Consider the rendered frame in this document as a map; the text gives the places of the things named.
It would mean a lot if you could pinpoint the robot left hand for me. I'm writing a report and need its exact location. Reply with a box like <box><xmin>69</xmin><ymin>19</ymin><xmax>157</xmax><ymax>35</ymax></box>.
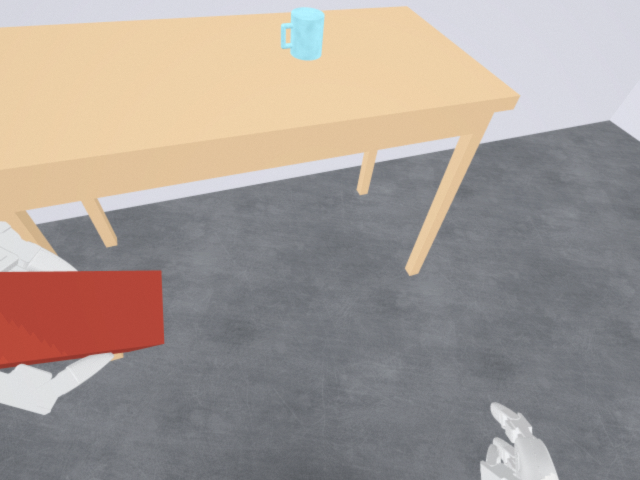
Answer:
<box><xmin>0</xmin><ymin>221</ymin><xmax>114</xmax><ymax>415</ymax></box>

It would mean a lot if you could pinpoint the table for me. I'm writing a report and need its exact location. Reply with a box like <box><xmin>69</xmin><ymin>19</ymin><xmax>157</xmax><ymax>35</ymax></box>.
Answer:
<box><xmin>0</xmin><ymin>6</ymin><xmax>520</xmax><ymax>361</ymax></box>

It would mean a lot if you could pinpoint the robot right hand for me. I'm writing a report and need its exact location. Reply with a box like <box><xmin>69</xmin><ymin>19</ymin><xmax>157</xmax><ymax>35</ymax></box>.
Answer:
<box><xmin>480</xmin><ymin>402</ymin><xmax>559</xmax><ymax>480</ymax></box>

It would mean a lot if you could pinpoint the sponge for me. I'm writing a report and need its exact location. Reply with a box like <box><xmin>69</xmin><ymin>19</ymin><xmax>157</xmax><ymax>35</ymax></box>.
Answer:
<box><xmin>0</xmin><ymin>270</ymin><xmax>164</xmax><ymax>369</ymax></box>

